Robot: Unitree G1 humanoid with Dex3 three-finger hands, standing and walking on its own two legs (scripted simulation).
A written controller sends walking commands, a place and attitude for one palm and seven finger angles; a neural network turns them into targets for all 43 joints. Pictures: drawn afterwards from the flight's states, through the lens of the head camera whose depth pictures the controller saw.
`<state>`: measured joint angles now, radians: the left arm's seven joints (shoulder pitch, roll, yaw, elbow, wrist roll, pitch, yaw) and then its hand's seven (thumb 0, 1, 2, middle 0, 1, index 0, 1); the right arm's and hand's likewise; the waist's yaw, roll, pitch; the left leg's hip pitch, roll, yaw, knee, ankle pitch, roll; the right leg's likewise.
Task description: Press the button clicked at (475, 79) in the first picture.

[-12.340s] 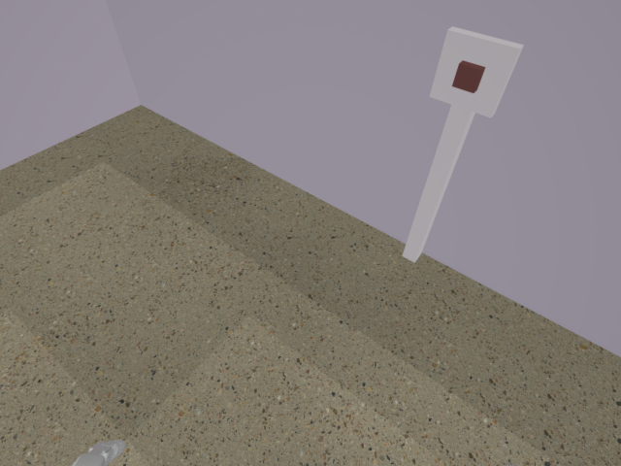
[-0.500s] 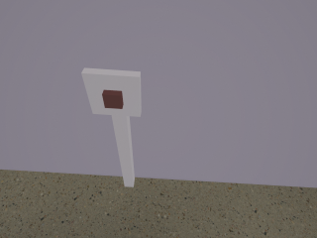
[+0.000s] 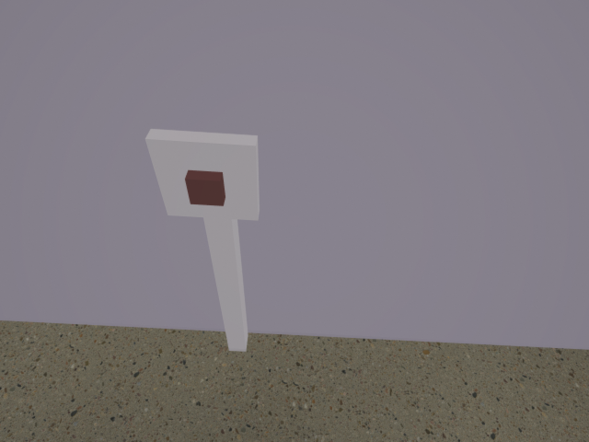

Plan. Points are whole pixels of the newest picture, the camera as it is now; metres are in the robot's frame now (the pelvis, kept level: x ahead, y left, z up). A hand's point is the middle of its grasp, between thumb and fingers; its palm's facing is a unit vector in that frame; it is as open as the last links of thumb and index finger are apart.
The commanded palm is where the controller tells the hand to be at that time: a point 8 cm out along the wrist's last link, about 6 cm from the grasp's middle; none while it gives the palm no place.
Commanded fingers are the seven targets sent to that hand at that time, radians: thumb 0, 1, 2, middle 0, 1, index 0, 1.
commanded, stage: come to a stop and stand still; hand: left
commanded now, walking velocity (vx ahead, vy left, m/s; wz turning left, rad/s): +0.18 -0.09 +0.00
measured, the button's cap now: (206, 187) +0.51 +0.20 +0.04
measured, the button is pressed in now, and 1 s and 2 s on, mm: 0 0 0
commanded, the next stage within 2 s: look again from close up in 1.08 s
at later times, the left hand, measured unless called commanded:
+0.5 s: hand out of the picture +0.10 +0.15 -0.17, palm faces +0.01 -0.97 -0.24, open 7.3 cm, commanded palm none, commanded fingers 0.00 0.90 0.90 -0.20 -0.30 -0.20 -0.30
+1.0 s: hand out of the picture +0.06 +0.21 -0.17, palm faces +0.03 -0.97 -0.26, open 7.3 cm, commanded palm none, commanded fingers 0.00 0.90 0.90 -0.20 -0.30 -0.20 -0.30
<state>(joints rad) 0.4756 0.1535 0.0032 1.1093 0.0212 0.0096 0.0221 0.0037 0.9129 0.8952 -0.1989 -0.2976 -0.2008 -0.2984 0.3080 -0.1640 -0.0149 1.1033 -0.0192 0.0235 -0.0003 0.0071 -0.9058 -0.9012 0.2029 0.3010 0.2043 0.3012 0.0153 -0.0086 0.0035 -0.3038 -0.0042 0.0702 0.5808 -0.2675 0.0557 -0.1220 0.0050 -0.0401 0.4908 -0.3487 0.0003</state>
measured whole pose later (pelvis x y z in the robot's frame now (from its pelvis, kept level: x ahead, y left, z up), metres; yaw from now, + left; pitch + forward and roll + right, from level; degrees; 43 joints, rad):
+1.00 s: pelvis +0.02 +0.01 +0.00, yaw +0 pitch -2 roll -1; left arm 0.29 0.24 0.02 0.98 0.02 0.02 0.03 0.01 0.91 0.90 -0.20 -0.30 -0.20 -0.30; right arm 0.26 -0.21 -0.02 0.95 -0.02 0.01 0.00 0.01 -0.91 -0.90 0.20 0.30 0.20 0.30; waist 0.01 0.00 -0.01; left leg -0.24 -0.03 0.08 0.54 -0.27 0.07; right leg -0.27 -0.08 -0.08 0.51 -0.21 0.03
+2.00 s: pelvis +0.02 -0.04 +0.00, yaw +1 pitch +1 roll +1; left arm 0.33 0.22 0.22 0.35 -0.21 -0.33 -0.05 0.01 0.91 0.89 -0.29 -0.39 -0.29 -0.39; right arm 0.23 -0.25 -0.03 0.77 0.02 -0.22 -0.03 0.01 -0.90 -0.90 0.20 0.30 0.20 0.30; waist -0.01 0.02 -0.01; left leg -0.32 0.00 0.05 0.58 -0.27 0.00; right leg -0.37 -0.05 -0.11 0.61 -0.26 -0.03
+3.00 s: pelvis +0.03 -0.02 -0.06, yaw +1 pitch +12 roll -3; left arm 0.47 0.25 0.22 -0.13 -0.29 -0.33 -0.22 0.02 0.90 0.90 -1.29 -1.49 -1.30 -1.49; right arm 0.24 -0.21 0.01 0.53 0.03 -0.21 -0.05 0.01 -0.90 -0.90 0.20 0.30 0.21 0.30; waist 0.00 0.02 -0.13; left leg -0.74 0.02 0.01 1.04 -0.51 0.03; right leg -0.73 -0.04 -0.12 0.96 -0.44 0.00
